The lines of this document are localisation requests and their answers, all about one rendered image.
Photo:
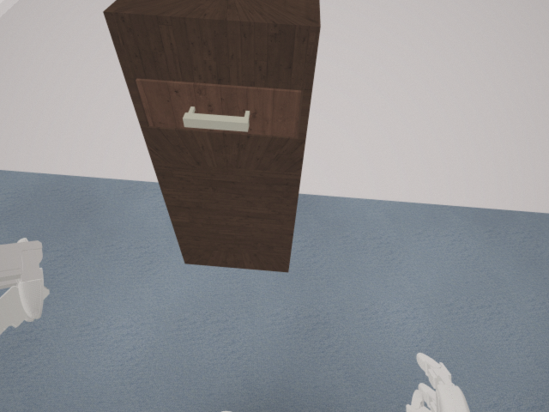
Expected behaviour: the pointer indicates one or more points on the handle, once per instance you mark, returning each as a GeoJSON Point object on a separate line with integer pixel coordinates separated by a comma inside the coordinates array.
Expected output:
{"type": "Point", "coordinates": [216, 122]}

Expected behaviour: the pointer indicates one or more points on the cabinet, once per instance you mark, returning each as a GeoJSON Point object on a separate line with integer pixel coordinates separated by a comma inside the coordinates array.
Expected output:
{"type": "Point", "coordinates": [231, 197]}

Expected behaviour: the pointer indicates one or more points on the drawer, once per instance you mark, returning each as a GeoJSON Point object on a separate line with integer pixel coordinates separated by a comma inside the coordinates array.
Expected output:
{"type": "Point", "coordinates": [273, 111]}

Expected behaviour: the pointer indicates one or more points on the left robot hand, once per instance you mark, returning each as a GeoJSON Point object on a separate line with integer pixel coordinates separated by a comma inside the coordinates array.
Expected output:
{"type": "Point", "coordinates": [20, 271]}

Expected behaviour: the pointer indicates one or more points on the right robot hand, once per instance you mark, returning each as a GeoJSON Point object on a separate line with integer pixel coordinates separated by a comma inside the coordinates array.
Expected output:
{"type": "Point", "coordinates": [447, 397]}

